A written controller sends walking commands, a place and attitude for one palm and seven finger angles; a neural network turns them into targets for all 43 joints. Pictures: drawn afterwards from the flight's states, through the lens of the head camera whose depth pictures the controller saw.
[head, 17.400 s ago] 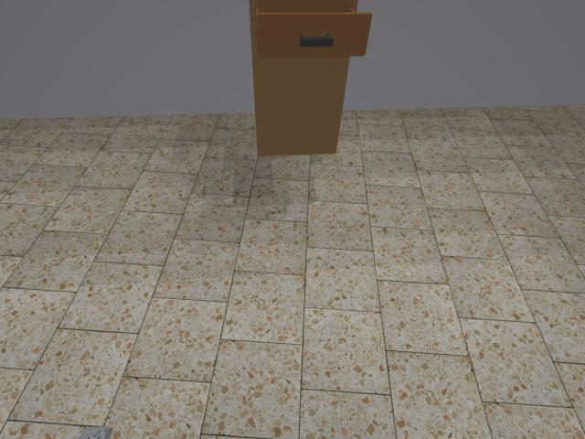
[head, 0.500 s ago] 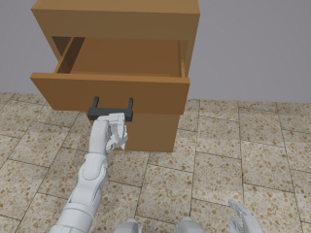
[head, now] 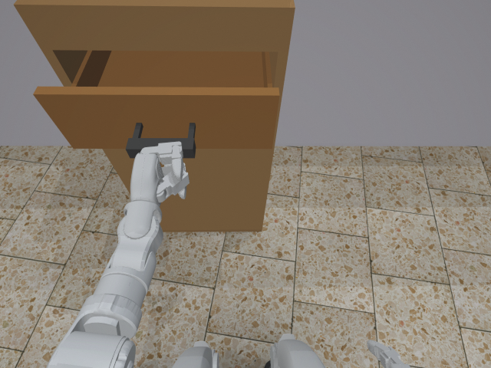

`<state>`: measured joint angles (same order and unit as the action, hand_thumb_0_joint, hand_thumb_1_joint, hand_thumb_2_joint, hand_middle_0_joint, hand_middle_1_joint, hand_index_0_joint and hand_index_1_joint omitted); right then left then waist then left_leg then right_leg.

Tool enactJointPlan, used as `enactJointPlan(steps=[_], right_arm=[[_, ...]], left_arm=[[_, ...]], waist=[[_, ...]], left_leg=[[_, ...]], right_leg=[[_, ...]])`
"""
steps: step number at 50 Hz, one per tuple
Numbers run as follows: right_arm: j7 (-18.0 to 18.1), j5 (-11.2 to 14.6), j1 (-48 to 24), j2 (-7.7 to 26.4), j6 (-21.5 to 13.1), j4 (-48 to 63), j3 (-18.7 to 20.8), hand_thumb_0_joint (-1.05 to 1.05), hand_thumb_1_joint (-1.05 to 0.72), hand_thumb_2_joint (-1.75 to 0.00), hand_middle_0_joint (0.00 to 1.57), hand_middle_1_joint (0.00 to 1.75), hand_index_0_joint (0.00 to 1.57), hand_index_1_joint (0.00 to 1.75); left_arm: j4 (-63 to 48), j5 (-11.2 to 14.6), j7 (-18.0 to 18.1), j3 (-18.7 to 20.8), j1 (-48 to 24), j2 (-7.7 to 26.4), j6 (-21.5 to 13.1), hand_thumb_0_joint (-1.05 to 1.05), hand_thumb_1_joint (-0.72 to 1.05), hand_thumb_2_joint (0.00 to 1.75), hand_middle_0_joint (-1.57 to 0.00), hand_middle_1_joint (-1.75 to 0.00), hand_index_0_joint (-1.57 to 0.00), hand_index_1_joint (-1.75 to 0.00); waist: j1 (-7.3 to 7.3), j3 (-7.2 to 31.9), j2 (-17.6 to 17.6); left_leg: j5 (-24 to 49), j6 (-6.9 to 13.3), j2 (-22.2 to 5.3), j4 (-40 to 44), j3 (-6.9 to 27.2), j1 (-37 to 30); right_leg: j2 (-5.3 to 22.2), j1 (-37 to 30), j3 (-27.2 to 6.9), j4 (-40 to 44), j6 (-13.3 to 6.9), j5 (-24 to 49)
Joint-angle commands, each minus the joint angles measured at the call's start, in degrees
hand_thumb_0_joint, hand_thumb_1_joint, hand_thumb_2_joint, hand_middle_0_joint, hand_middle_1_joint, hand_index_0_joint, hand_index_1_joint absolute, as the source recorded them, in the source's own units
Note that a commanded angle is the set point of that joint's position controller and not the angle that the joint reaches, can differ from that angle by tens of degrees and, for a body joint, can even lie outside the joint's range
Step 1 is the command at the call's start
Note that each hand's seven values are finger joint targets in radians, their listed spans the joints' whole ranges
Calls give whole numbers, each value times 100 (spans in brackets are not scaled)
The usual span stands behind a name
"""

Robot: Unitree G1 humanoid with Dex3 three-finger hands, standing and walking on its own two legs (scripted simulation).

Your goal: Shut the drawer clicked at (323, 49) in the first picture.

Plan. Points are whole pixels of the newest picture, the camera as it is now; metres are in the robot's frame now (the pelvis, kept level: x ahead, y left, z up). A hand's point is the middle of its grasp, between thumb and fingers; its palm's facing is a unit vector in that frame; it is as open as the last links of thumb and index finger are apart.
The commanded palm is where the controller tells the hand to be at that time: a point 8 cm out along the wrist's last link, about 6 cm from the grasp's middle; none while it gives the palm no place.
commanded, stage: push the drawer shut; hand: left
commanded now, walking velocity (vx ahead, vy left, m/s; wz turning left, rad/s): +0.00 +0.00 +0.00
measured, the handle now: (163, 138) +0.50 +0.14 +0.05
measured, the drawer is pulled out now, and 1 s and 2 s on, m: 0.12 0.00 0.00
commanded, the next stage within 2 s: pull the fist back off the drawer in 1.16 s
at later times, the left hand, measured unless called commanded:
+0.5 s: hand (186, 150) +0.46 +0.09 +0.06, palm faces -0.01 -1.00 -0.04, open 3.4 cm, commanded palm +0.45 +0.14 +0.06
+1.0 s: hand (190, 123) +0.53 +0.09 +0.06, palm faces -0.02 -1.00 -0.04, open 3.2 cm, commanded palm +0.52 +0.13 +0.06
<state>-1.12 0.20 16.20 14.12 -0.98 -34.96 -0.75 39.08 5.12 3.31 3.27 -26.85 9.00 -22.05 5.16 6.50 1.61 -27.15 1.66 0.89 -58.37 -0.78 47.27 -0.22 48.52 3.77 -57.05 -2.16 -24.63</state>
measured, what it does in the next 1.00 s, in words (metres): stands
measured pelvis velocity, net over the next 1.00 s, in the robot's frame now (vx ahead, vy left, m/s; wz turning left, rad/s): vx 0.00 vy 0.01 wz -0.02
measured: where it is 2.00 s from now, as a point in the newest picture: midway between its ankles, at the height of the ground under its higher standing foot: outside the picture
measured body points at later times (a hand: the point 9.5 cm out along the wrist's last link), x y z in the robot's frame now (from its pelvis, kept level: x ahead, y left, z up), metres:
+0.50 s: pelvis -0.01 +0.00 -0.01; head +0.10 +0.00 +0.43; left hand +0.46 +0.15 +0.06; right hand +0.03 -0.25 -0.13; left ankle +0.01 +0.10 -0.67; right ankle +0.03 -0.10 -0.67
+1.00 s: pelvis +0.00 +0.01 -0.02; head +0.14 +0.02 +0.41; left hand +0.53 +0.14 +0.06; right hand -0.03 -0.24 -0.13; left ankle +0.01 +0.10 -0.67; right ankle +0.03 -0.10 -0.67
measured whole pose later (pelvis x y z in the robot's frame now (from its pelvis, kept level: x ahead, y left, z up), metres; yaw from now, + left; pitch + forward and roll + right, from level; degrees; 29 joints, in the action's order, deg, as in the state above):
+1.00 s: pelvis +0.00 +0.01 -0.02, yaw -1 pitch +24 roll -2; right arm -3.1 -3.6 24.4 14.8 0.8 -36.8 -1.6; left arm 70.6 -0.4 2.3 16.5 -57.8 18.7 -27.5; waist 12.0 6.8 2.6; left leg -27.9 2.7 0.1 -63.1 -1.1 59.2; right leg -0.9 59.8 3.5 -59.7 -1.3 -24.0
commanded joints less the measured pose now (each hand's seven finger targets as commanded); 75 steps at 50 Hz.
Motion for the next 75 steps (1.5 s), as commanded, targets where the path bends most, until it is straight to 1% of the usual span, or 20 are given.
enactJointPlan(steps=[1, 3, 8, 12, 13, 16, 20, 21, 27, 31, 34, 43, 45, 55, 57, 61, 68, 70, 74, 75], right_arm=[[39, 5, 356, 787, -216, 543, 304, 0, -90, -90, 20, 30, 20, 30], [27, 5, 423, 780, -225, 487, 314, 0, -90, -90, 20, 30, 20, 30], [1, -35, 599, 814, -234, 430, 335, 0, -90, -90, 20, 30, 20, 30], [2, -51, 686, 829, -229, 369, 324, 0, -90, -90, 20, 30, 20, 30], [13, -54, 717, 843, -219, 357, 328, 0, -90, -90, 20, 30, 20, 30], [-1, -71, 810, 834, -223, 339, 317, 0, -90, -90, 20, 30, 20, 30], [-14, -108, 924, 893, -205, 275, 323, 0, -90, -90, 20, 30, 20, 30], [-19, -112, 938, 894, -195, 280, 315, 0, -90, -90, 20, 30, 20, 30], [-26, -158, 1105, 921, -161, 174, 295, 0, -90, -90, 20, 30, 20, 30], [-41, -203, 1244, 962, -134, 171, 289, 0, -90, -90, 20, 30, 20, 30], [-64, -232, 1341, 985, -95, 149, 284, 0, -90, -90, 20, 30, 20, 30], [-128, -340, 1697, 1053, 34, 98, 277, 0, -90, -90, 20, 30, 20, 30], [-134, -357, 1773, 1070, 70, 77, 264, 0, -90, -90, 20, 30, 20, 30], [-144, -411, 1958, 1086, 105, -88, 254, 0, -90, -90, 20, 30, 20, 30], [-120, -398, 1950, 1132, 104, -119, 239, 0, -90, -90, 20, 30, 20, 30], [-92, -389, 1905, 1154, 29, -114, 201, 0, -90, -90, 20, 30, 20, 30], [-100, -393, 1864, 1186, -45, -54, 153, 0, -90, -90, 20, 30, 20, 30], [-128, -382, 1844, 1173, -45, -18, 164, 0, -90, -90, 20, 30, 20, 30], [-154, -382, 1815, 1208, -23, 7, 181, 0, -90, -90, 20, 30, 20, 30], [-159, -384, 1820, 1207, -21, 38, 176, 0, -90, -90, 20, 30, 20, 30]], left_arm=[[-1015, 74, -28, 351, -2604, 646, -551, 0, 90, 90, -140, -160, -140, -160], [-893, 84, -19, 302, -2945, 577, -592, 0, 90, 90, -140, -160, -140, -160], [-621, 45, -18, 548, -3198, 799, -695, 0, 90, 90, -140, -160, -140, -160], [-348, 36, -48, 709, -3630, 988, -746, 0, 90, 90, -140, -160, -140, -160], [-253, 16, -44, 889, -3639, 1195, -771, 0, 90, 90, -140, -160, -140, -160], [-131, -30, -67, 764, -3926, 1057, -832, 0, 90, 90, -140, -160, -140, -160], [217, -22, -42, 922, -4318, 1226, -902, 0, 90, 90, -140, -160, -140, -160], [368, -65, -63, 972, -4306, 1287, -910, 0, 90, 90, -140, -160, -140, -160], [932, -155, -74, 1033, -5071, 1420, -992, 0, 90, 90, -140, -160, -140, -160], [1143, -257, -82, 1222, -5371, 1731, -1048, 0, 90, 90, -140, -160, -140, -160], [1346, -266, -85, 1135, -5651, 1632, -1005, 0, 90, 90, -140, -160, -140, -160], [1671, -446, -30, 1381, -6199, 2021, -931, 0, 90, 90, -140, -160, -140, -160], [1809, -472, -31, 1409, -6338, 2084, -894, 0, 90, 90, -140, -160, -140, -160], [1621, -614, 174, 1174, -7403, 2047, -940, 0, 90, 90, -140, -160, -140, -160], [1891, -645, 202, 1251, -7379, 2229, -907, 0, 90, 90, -140, -160, -140, -160], [1952, -650, 222, 1088, -7668, 2157, -922, 0, 90, 90, -140, -160, -140, -160], [2124, -627, 198, 1252, -7574, 2414, -869, 0, 90, 90, -140, -160, -140, -160], [2164, -619, 156, 1086, -7461, 2149, -855, 0, 90, 90, -140, -160, -140, -160], [2224, -582, 141, 1288, -7219, 2277, -809, 0, 90, 90, -140, -160, -140, -160], [2102, -559, 131, 1333, -7197, 2309, -839, 0, 90, 90, -140, -160, -140, -160]], waist=[[205, 2242, -138], [300, 2113, -160], [265, 2355, -158], [363, 2290, -117], [314, 2288, -165], [374, 2435, 89], [492, 2353, -180], [440, 2420, -77], [660, 2377, 50], [676, 2629, 225], [821, 2621, 138], [908, 2989, 518], [1005, 2839, 334], [1317, 2939, 835], [1385, 2816, 650], [1514, 2718, 792], [1395, 2825, 811], [1392, 2811, 936], [1281, 2707, 637], [1238, 2837, 751]], left_leg=[[1160, 0, 4, 769, 176, -754], [1139, 5, -10, 746, 184, -750], [1234, 6, 5, 729, 166, -718], [1089, 23, 8, 705, 135, -604], [1037, 19, 14, 702, 126, -516], [1161, 5, 0, 711, 172, -751], [1081, 40, -8, 675, 205, -635], [1011, 28, 9, 665, 194, -580], [998, 42, -13, 568, 253, -576], [1036, 36, -15, 515, 312, -615], [1096, 51, -41, 455, 357, -603], [1583, 23, -91, 297, 488, -839], [1605, 41, -103, 292, 509, -749], [1493, 21, -141, 250, 653, -1068], [1212, 44, -140, 239, 652, -841], [747, 54, -123, 301, 699, -769], [497, 58, -91, 313, 678, -535], [560, 43, -109, 337, 730, -687], [385, 56, -106, 320, 697, -425], [501, 55, -106, 329, 703, -555]], right_leg=[[-36, -1470, -417, 765, 81, 1343], [-46, -1325, -405, 781, 90, 1311], [-61, -1437, -440, 740, 88, 1435], [-77, -1357, -475, 776, 103, 1331], [-72, -1418, -503, 777, 102, 1286], [-105, -1237, -438, 709, 82, 1333], [-132, -1125, -428, 725, 104, 1234], [-130, -1137, -444, 708, 96, 1165], [-146, -756, -406, 652, 102, 1072], [-163, -659, -391, 560, 84, 1032], [-184, -499, -368, 557, 102, 1038], [-225, -184, -296, 404, 77, 1239], [-241, -187, -272, 415, 86, 1294], [-254, 335, -232, 463, 97, 1013], [-256, 350, -252, 509, 106, 836], [-255, 564, -242, 541, 107, 500], [-247, 368, -268, 538, 83, 339], [-244, 509, -231, 506, 73, 385], [-232, 374, -251, 531, 81, 260], [-236, 351, -240, 489, 71, 342]])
